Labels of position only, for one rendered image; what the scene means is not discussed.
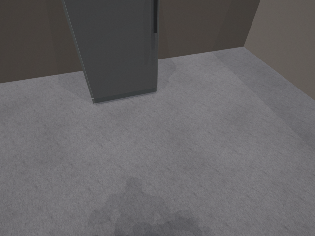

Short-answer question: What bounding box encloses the fridge door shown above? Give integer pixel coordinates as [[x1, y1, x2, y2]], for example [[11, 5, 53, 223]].
[[64, 0, 159, 99]]

